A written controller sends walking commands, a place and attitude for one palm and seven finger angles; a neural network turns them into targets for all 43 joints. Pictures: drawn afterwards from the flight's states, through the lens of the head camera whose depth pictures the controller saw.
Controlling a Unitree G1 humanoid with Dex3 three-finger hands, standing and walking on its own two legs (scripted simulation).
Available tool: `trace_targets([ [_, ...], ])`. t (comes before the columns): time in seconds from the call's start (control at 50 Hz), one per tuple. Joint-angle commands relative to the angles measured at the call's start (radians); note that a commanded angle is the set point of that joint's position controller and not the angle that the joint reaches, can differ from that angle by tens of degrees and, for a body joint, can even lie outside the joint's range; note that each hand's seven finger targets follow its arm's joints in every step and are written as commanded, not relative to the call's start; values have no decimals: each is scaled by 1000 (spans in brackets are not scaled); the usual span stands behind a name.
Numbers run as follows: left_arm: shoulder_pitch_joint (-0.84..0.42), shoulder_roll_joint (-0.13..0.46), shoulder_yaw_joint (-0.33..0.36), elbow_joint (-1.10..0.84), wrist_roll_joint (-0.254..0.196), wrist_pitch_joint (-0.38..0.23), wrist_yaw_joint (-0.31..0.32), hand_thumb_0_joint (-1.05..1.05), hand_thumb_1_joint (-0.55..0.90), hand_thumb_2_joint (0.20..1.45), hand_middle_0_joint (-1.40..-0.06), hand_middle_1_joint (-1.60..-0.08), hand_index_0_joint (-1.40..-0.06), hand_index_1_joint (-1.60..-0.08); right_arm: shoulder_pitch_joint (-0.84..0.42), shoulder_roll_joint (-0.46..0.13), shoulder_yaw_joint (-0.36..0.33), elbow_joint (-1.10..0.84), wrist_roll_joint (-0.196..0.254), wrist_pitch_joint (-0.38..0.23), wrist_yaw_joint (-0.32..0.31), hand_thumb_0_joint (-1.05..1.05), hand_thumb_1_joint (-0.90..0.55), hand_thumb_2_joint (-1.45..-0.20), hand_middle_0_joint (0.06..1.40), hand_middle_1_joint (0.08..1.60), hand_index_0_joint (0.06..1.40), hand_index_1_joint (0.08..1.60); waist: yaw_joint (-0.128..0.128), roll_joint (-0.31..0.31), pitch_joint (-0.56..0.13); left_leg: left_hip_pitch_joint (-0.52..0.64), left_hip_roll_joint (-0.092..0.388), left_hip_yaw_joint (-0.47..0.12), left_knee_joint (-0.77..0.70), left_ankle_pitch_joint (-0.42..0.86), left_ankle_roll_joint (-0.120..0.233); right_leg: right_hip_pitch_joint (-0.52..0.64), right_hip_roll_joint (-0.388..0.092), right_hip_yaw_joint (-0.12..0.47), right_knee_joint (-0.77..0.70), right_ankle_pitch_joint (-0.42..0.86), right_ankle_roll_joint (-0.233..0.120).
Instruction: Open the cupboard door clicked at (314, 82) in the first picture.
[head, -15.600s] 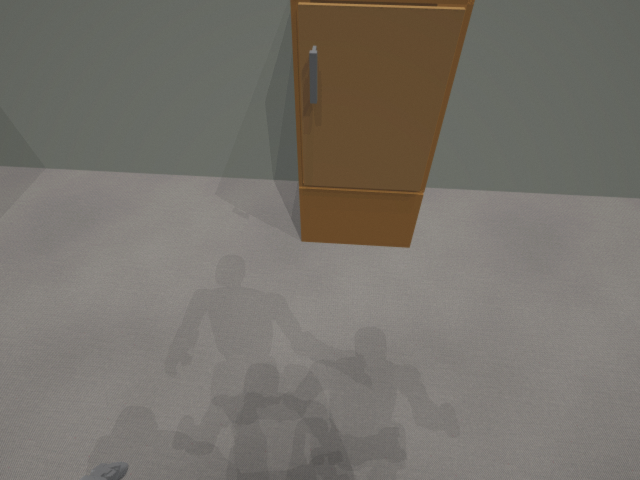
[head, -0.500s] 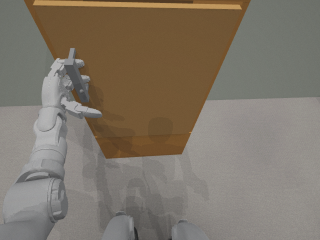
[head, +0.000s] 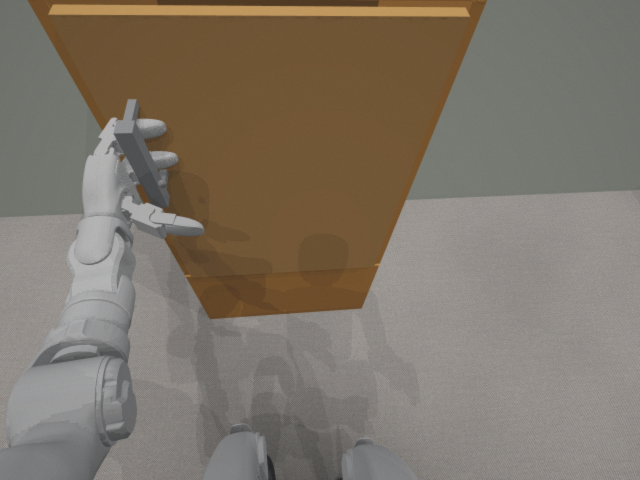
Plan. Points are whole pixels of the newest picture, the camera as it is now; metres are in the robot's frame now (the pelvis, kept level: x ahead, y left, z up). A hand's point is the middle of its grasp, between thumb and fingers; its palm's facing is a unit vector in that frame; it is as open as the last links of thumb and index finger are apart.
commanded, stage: slide the fingers in behind the handle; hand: left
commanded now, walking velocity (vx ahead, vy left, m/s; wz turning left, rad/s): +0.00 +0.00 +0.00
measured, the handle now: (147, 157) +0.51 +0.21 +0.06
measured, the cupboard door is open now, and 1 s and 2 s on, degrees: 0 0 41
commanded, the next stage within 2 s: close the thumb around the handle in 0.04 s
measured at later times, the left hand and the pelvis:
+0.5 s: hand (161, 185) +0.46 +0.18 +0.07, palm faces +0.06 -1.00 -0.01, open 10.4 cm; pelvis +0.00 +0.00 +0.00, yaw +0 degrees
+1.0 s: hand (161, 183) +0.46 +0.18 +0.07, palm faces +0.06 -1.00 -0.01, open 5.5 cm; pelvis +0.00 +0.01 +0.00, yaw +0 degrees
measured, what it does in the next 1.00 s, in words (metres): stands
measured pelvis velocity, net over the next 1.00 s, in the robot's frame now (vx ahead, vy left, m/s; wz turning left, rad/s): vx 0.00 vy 0.01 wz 0.00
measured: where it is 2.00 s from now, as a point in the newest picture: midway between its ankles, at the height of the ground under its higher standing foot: outside the picture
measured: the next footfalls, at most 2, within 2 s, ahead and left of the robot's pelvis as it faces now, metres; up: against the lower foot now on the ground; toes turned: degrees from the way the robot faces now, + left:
none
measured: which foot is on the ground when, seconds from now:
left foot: down 0.00-1.00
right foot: down 0.00-1.00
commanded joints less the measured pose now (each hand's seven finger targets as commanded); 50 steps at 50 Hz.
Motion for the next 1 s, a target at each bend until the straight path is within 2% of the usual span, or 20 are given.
trace_targets([
  [0.0,-413,217,19,-199,-10,-68,-3,0,-500,300,-300,-1200,-300,-1200,107,-160,-63,-64,2,-18,-12,0,-900,-900,200,300,200,300,-9,48,-412,401,-58,-91,-74,256,12,66,23,102,-159,368,41],
  [0.08,-403,199,12,-254,-12,-80,1,0,-500,300,-300,-1200,-300,-1200,107,-158,-68,-70,0,-20,-9,0,-900,-900,200,300,200,300,2,85,-460,473,-56,-101,-76,309,8,55,27,90,-147,388,32],
  [0.12,-380,182,0,-236,-13,-75,5,0,-500,300,-300,-1200,-300,-1200,103,-157,-68,-67,1,-17,-7,0,-900,-900,200,300,200,300,-1,54,-435,458,-55,-99,-81,298,7,57,27,88,-155,385,37],
  [0.18,-355,176,1,-248,-15,-71,11,0,-332,372,-312,-1218,-312,-1218,99,-160,-70,-74,0,-15,-4,0,-900,-900,200,300,200,300,4,54,-428,455,-59,-95,-84,299,9,62,27,88,-157,392,36],
  [0.28,-395,175,-6,-236,-7,-79,16,0,-52,492,-332,-1248,-332,-1248,96,-158,-68,-70,-1,-14,-8,0,-900,-900,200,300,200,300,-10,23,-392,432,-59,-97,-83,261,11,51,26,91,-163,363,37],
  [0.34,-387,164,-15,-228,-4,-82,15,0,116,564,-344,-1266,-344,-1266,91,-158,-69,-69,0,-16,-7,0,-900,-900,200,300,200,300,-3,42,-411,449,-58,-101,-85,262,6,41,25,90,-161,352,36],
  [0.42,-446,158,-31,-207,3,-83,19,0,340,660,-360,-1290,-360,-1290,92,-161,-68,-60,-2,-18,-9,0,-900,-900,200,300,200,300,-25,45,-391,452,-53,-111,-85,232,6,-5,24,84,-160,308,36],
  [0.46,-425,149,-33,-231,2,-89,21,0,452,708,-368,-1302,-368,-1302,93,-158,-69,-65,-3,-20,-7,0,-900,-900,200,300,200,300,-7,75,-432,484,-55,-112,-88,262,3,10,25,81,-156,322,31],
  [0.48,-415,145,-28,-240,-1,-93,23,0,508,732,-372,-1308,-372,-1308,98,-160,-70,-68,-6,-21,-5,0,-900,-900,200,300,200,300,-4,63,-452,496,-55,-116,-84,289,5,16,28,77,-148,342,29],
  [0.56,-427,166,-18,-219,0,-82,24,0,732,828,-388,-1332,-388,-1332,94,-161,-68,-62,-3,-17,-7,0,-900,-900,200,300,200,300,-14,27,-412,446,-57,-107,-85,252,8,31,27,86,-162,335,36],
  [0.62,-426,160,-24,-207,2,-80,23,0,900,900,-400,-1350,-400,-1350,93,-160,-67,-61,-2,-16,-7,0,-900,-900,200,300,200,300,-12,50,-407,453,-57,-109,-85,247,6,14,27,84,-161,321,34],
  [0.66,-442,169,-24,-209,5,-81,23,0,900,900,-400,-1350,-400,-1350,95,-163,-67,-59,-2,-15,-10,0,-900,-900,200,300,200,300,-19,42,-400,449,-55,-111,-91,231,7,12,26,84,-165,306,34],
  [0.7,-428,166,-19,-203,3,-83,23,0,900,900,-400,-1350,-400,-1350,96,-161,-67,-59,-3,-17,-9,0,-900,-900,200,300,200,300,-11,62,-414,460,-55,-112,-86,246,4,5,27,81,-157,312,31],
  [0.74,-443,155,-30,-186,1,-78,23,0,900,900,-400,-1350,-400,-1350,97,-163,-66,-59,-3,-17,-10,0,-900,-900,200,300,200,300,-25,30,-382,440,-55,-114,-90,216,7,-4,28,82,-168,288,35],
  [0.8,-435,191,-4,-189,6,-81,23,0,900,900,-400,-1350,-400,-1350,101,-166,-66,-60,-3,-18,-12,0,-900,-900,200,300,200,300,-12,49,-422,443,-56,-113,-86,230,7,10,25,84,-157,295,33],
  [0.84,-436,157,-25,-194,5,-80,23,0,900,900,-400,-1350,-400,-1350,102,-161,-66,-62,-4,-18,-8,0,-900,-900,200,300,200,300,-12,58,-408,457,-56,-113,-91,241,5,5,28,79,-161,301,32],
  [0.86,-420,170,-11,-192,2,-76,23,0,900,900,-400,-1350,-400,-1350,99,-164,-68,-64,-4,-17,-9,0,-900,-900,200,300,200,300,-10,40,-413,448,-55,-110,-88,231,6,9,28,80,-162,297,34],
  [0.88,-427,192,5,-178,2,-76,25,0,900,900,-400,-1350,-400,-1350,107,-168,-66,-61,-7,-17,-10,0,-900,-900,200,300,200,300,-14,31,-409,432,-56,-114,-84,232,9,12,29,81,-158,299,33],
  [0.9,-451,175,-22,-175,7,-73,22,0,900,900,-400,-1350,-400,-1350,100,-165,-64,-60,-3,-16,-11,0,-900,-900,200,300,200,300,-26,47,-391,424,-56,-111,-85,217,8,-2,26,85,-161,289,36],
  [0.98,-357,168,-5,-205,-4,-72,15,0,900,900,-400,-1350,-400,-1350,101,-163,-67,-80,-4,-14,-8,0,-900,-900,200,300,200,300,9,53,-434,449,-59,-107,-93,256,6,40,27,78,-155,320,29],
])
